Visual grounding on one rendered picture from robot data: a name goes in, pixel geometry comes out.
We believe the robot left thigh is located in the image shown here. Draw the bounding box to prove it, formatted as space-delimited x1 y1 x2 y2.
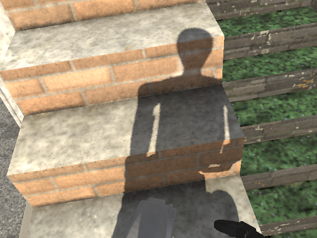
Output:
124 197 176 238

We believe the right robot hand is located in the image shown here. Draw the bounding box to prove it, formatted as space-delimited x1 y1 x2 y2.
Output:
214 219 268 238

